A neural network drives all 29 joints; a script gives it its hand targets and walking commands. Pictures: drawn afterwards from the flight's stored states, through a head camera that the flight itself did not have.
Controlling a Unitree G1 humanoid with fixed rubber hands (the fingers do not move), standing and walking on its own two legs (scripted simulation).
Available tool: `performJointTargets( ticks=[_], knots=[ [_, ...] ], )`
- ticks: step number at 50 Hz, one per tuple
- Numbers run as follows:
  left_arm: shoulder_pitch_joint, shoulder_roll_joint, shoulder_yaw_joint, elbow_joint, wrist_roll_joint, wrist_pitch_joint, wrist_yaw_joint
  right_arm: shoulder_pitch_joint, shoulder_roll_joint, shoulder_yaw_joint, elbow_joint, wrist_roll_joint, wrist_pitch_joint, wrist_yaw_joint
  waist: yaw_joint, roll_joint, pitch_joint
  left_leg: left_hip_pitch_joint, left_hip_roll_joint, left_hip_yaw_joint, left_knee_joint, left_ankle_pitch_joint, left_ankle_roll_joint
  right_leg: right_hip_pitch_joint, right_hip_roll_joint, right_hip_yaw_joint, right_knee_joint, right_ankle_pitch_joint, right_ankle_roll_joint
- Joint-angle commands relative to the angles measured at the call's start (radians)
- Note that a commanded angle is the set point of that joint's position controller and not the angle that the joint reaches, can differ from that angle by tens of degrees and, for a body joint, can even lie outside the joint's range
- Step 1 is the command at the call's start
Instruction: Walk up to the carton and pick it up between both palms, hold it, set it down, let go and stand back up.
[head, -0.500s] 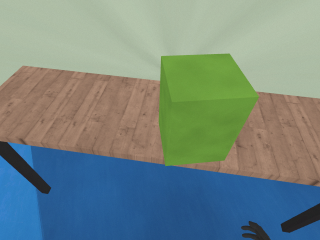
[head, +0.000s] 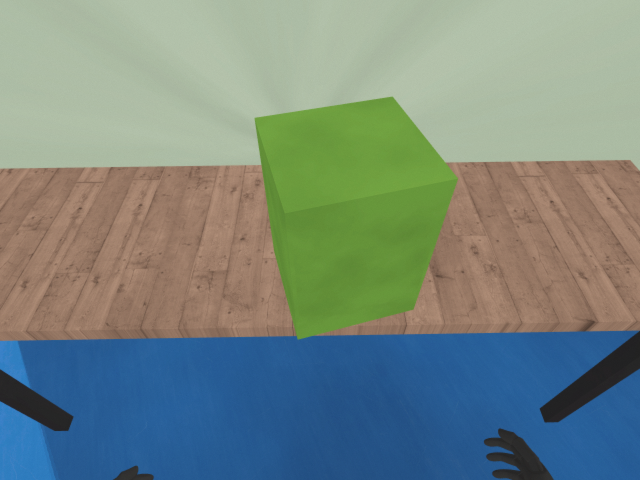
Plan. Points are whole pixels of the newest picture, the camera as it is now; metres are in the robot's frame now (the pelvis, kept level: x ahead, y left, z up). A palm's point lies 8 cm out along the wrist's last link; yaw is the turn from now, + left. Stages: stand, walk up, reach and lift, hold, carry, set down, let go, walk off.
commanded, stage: walk up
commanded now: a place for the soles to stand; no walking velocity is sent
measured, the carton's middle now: (342, 224) +0.47 -0.03 +0.05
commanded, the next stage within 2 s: reach and lift in 1.62 s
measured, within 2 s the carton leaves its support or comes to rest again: neither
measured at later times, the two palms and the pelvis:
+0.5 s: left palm out of the picture +0.14 +0.26 -0.08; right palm out of the picture +0.09 -0.28 -0.10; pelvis +0.00 +0.00 -0.01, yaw -5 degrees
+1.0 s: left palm (114, 478) +0.16 +0.26 -0.08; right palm out of the picture +0.05 -0.27 -0.10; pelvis +0.00 +0.02 +0.00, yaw -9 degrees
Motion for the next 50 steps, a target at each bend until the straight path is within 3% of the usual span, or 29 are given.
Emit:
performJointTargets(
  ticks=[1,11,20,22,26,27,28,30,32,33,35,36,38,42,43,45,47,48,50],
  knots=[
    [0.029,0.145,0.053,-0.086,0.0,-0.014,0.008,-0.03,-0.127,-0.042,-0.091,0.0,-0.012,-0.004,0.003,-0.008,-0.042,0.008,0.111,-0.116,-0.108,0.071,0.052,0.01,-0.067,0.104,-0.064,0.185,-0.056],
    [-0.001,0.161,0.063,-0.103,0.001,-0.008,0.012,-0.005,-0.134,-0.048,-0.099,-0.002,-0.001,-0.001,-0.008,-0.032,-0.045,0.059,0.105,-0.084,-0.064,0.061,0.05,-0.038,-0.06,0.17,-0.071,0.186,-0.074],
    [-0.002,0.154,0.065,-0.104,0.0,-0.005,0.012,0.0,-0.159,-0.058,-0.1,-0.002,0.007,-0.001,-0.003,0.006,-0.03,0.046,0.159,-0.071,-0.096,0.061,0.081,-0.027,-0.02,0.107,0.001,0.194,-0.057],
    [0.0,0.165,0.069,-0.103,0.0,-0.005,0.012,-0.001,-0.156,-0.058,-0.104,-0.002,0.012,0.001,-0.004,-0.01,-0.023,0.048,0.136,-0.056,-0.065,0.049,0.071,-0.038,-0.03,0.142,-0.025,0.191,-0.067],
    [-0.011,0.195,0.074,-0.099,0.004,-0.004,0.017,0.037,-0.132,-0.055,-0.11,0.0,0.015,0.002,-0.018,-0.091,-0.031,0.09,0.045,-0.069,0.016,-0.025,0.028,-0.093,-0.086,0.338,-0.162,0.081,-0.121],
    [-0.02,0.193,0.072,-0.097,0.006,-0.003,0.019,0.049,-0.128,-0.054,-0.109,0.0,0.012,0.001,-0.024,-0.098,-0.026,0.101,0.039,-0.082,-0.001,-0.044,0.026,-0.106,-0.09,0.359,-0.181,0.052,-0.124],
    [-0.028,0.187,0.07,-0.097,0.008,-0.001,0.02,0.06,-0.128,-0.055,-0.107,-0.001,0.007,-0.001,-0.028,-0.097,-0.018,0.113,0.043,-0.09,-0.027,-0.045,0.03,-0.118,-0.083,0.347,-0.182,0.041,-0.115],
    [-0.037,0.166,0.063,-0.096,0.01,0.002,0.02,0.075,-0.143,-0.06,-0.099,-0.004,-0.005,-0.003,-0.032,-0.066,-0.014,0.133,0.089,-0.108,-0.093,-0.005,0.053,-0.128,-0.047,0.259,-0.124,0.073,-0.078],
    [-0.029,0.135,0.056,-0.095,0.004,0.001,0.017,0.069,-0.177,-0.066,-0.089,-0.008,-0.014,-0.006,-0.022,0.015,-0.026,0.121,0.204,-0.137,-0.177,0.077,0.106,-0.092,0.019,0.081,0.039,0.139,-0.034],
    [-0.02,0.129,0.057,-0.096,0.009,0.002,0.016,0.065,-0.188,-0.069,-0.089,-0.01,-0.013,-0.008,-0.018,0.035,-0.019,0.104,0.265,-0.136,-0.187,0.155,0.139,-0.076,0.025,0.023,0.09,0.106,-0.023],
    [-0.009,0.116,0.057,-0.099,0.012,0.001,0.012,0.042,-0.182,-0.062,-0.096,-0.006,-0.007,-0.007,-0.011,0.072,-0.005,0.038,0.303,-0.109,-0.173,0.235,0.164,-0.023,0.003,0.002,0.105,0.026,-0.028],
    [-0.013,0.115,0.057,-0.104,0.012,-0.002,0.01,0.03,-0.174,-0.055,-0.099,-0.002,-0.003,-0.003,-0.003,0.073,0.004,-0.011,0.286,-0.08,-0.155,0.208,0.144,0.023,-0.014,0.021,0.063,0.051,-0.039],
    [-0.031,0.151,0.065,-0.108,0.003,-0.009,0.008,0.035,-0.165,-0.048,-0.106,0.006,0.01,0.002,-0.01,0.026,-0.006,-0.029,0.176,-0.012,-0.081,0.105,0.073,0.046,-0.042,0.115,-0.001,0.222,-0.064],
    [-0.013,0.204,0.074,-0.072,0.002,-0.009,0.021,0.083,-0.132,-0.045,-0.106,0.007,0.024,0.001,-0.01,-0.102,-0.029,0.069,0.039,-0.054,0.036,-0.067,0.01,-0.059,-0.129,0.389,-0.192,0.067,-0.158],
    [-0.032,0.199,0.071,-0.072,0.005,-0.006,0.025,0.1,-0.127,-0.044,-0.103,0.007,0.019,-0.001,-0.019,-0.108,-0.012,0.071,0.033,-0.071,0.007,-0.09,0.011,-0.075,-0.129,0.399,-0.212,0.027,-0.158],
    [-0.086,0.171,0.057,-0.078,0.007,0.002,0.028,0.139,-0.127,-0.043,-0.087,0.008,-0.001,-0.003,-0.046,-0.101,0.0,0.097,0.073,-0.096,-0.109,-0.05,0.031,-0.096,-0.093,0.311,-0.179,0.014,-0.107],
    [-0.052,0.125,0.045,-0.068,0.004,0.001,0.02,0.109,-0.174,-0.054,-0.082,-0.003,-0.018,-0.006,-0.017,-0.013,-0.001,0.105,0.166,-0.127,-0.186,0.053,0.078,-0.071,-0.014,0.138,-0.044,0.129,-0.045],
    [-0.051,0.117,0.042,-0.063,0.005,0.0,0.018,0.097,-0.179,-0.054,-0.082,-0.003,-0.021,-0.007,-0.01,0.0,-0.006,0.089,0.216,-0.122,-0.199,0.13,0.098,-0.038,0.007,0.064,0.012,0.164,-0.03],
    [-0.047,0.116,0.044,-0.065,0.009,-0.002,0.014,0.085,-0.178,-0.052,-0.089,0.0,-0.016,-0.007,-0.004,0.018,-0.018,0.065,0.233,-0.078,-0.172,0.216,0.106,0.009,-0.005,0.046,0.018,0.186,-0.033]
  ],
)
